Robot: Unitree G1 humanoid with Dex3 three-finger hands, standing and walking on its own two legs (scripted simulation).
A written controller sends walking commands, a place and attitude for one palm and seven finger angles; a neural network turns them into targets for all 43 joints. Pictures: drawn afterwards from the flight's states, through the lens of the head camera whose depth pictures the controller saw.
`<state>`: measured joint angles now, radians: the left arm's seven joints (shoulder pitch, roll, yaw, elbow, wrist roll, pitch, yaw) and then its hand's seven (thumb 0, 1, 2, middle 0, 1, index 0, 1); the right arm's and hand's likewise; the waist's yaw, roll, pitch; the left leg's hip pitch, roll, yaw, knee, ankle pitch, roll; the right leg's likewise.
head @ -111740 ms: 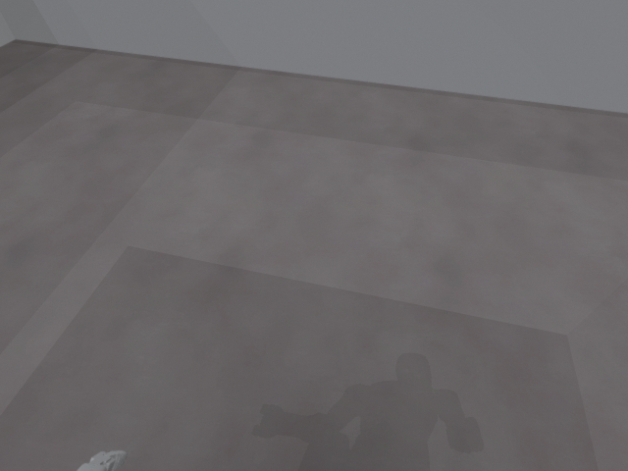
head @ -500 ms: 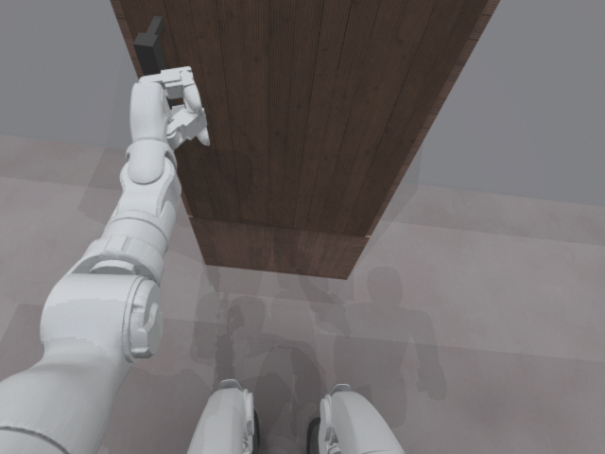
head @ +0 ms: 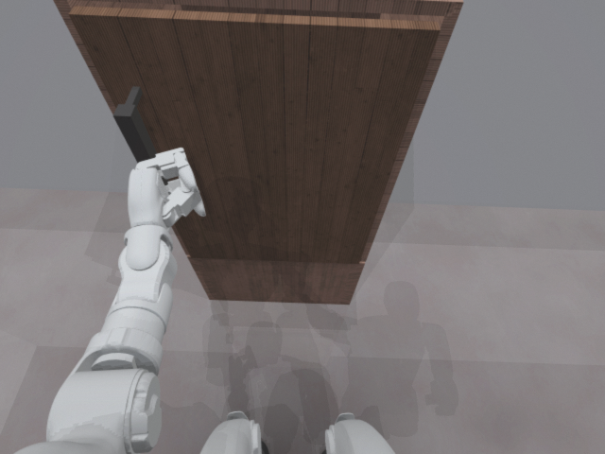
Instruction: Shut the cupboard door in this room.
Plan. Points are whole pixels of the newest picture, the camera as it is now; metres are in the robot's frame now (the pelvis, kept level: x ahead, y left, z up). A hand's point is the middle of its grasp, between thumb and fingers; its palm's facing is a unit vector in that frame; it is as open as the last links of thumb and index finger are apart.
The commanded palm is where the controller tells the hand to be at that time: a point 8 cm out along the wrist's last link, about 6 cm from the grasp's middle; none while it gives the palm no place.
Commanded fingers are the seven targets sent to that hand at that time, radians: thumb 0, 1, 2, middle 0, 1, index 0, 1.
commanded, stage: pull the fist back off the door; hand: left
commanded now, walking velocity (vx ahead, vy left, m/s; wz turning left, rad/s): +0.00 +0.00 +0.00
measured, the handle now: (148, 143) +0.54 +0.20 +0.06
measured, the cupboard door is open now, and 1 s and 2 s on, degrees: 0 0 0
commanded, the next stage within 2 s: draw the hand back to the body in 0.22 s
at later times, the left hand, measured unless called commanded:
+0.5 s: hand (182, 216) +0.39 +0.13 +0.09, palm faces +0.04 -1.00 -0.03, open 3.1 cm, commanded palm +0.35 +0.19 +0.10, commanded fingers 0.00 0.90 0.90 -1.30 -1.50 -1.30 -1.50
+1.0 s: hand (82, 274) +0.29 +0.19 +0.15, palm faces +0.17 -0.96 -0.24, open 3.1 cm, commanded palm +0.25 +0.25 +0.17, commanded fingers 0.00 0.90 0.90 -0.92 -1.08 -0.92 -1.08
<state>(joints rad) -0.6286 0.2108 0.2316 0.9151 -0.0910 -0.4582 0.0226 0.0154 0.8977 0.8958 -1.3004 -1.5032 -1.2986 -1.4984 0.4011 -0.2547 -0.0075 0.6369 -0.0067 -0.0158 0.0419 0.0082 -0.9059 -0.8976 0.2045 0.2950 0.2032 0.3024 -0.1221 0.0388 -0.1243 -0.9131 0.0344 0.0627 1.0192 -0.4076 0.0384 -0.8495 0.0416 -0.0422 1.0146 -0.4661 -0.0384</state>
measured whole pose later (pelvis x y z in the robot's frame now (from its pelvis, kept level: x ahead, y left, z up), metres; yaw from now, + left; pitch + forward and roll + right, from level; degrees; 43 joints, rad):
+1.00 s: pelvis +0.02 +0.00 +0.06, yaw +2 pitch +1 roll +0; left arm 0.13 0.28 0.09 0.03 -0.10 -0.11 0.02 0.01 0.90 0.90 -1.16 -1.34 -1.15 -1.34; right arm 0.19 -0.25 0.02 0.58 0.06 -0.02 -0.08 0.01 -0.91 -0.90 0.20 0.29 0.20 0.30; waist 0.01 0.06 -0.05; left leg -0.35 0.00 0.05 0.62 -0.29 0.03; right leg -0.29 0.02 -0.04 0.62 -0.35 -0.04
